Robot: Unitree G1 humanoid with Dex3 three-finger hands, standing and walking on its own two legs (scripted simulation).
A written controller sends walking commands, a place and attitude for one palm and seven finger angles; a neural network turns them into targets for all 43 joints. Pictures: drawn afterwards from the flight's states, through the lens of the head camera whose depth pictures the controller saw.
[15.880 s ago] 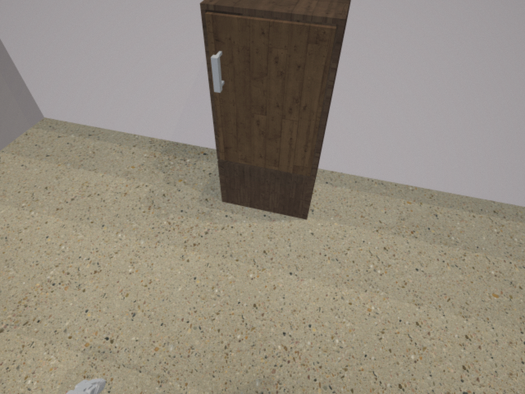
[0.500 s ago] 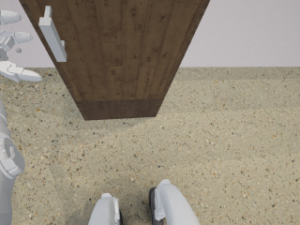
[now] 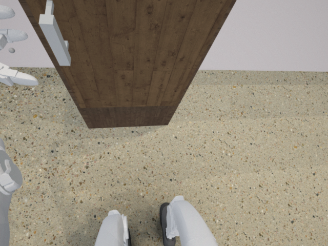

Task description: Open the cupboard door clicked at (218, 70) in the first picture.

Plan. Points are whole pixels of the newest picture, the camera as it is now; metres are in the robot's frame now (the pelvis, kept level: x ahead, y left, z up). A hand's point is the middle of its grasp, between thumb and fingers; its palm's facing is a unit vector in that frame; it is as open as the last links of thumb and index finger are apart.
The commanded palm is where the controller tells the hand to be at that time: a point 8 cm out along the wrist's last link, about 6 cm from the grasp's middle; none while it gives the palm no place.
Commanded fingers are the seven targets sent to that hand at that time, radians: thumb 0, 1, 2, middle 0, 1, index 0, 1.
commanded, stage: move the hooked fingers beside the handle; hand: left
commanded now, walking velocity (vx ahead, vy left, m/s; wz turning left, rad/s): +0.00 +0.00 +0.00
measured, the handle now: (57, 35) +0.57 +0.19 +0.06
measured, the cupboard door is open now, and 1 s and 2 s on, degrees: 0 0 0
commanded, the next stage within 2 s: slide the fingers in behind the handle in 0.36 s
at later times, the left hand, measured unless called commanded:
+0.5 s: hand (14, 51) +0.53 +0.26 +0.06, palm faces +0.00 -1.00 -0.02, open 14.0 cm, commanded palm +0.51 +0.29 +0.06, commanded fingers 0.00 -0.50 0.30 -0.30 -1.20 -0.30 -1.20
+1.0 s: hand (34, 53) +0.52 +0.23 +0.06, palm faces +0.00 -1.00 -0.02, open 14.0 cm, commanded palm +0.51 +0.25 +0.06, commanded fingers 0.00 -0.50 0.30 -0.30 -1.20 -0.30 -1.20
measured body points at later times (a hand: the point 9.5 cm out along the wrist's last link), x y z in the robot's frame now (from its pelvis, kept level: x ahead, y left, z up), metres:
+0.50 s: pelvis +0.00 +0.00 +0.00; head +0.18 +0.04 +0.41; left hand +0.52 +0.32 +0.06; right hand +0.00 -0.26 -0.10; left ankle -0.03 +0.08 -0.65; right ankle +0.05 -0.14 -0.65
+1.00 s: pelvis +0.00 +0.00 +0.00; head +0.17 +0.04 +0.42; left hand +0.52 +0.28 +0.06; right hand +0.00 -0.26 -0.10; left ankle -0.03 +0.08 -0.65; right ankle +0.05 -0.14 -0.65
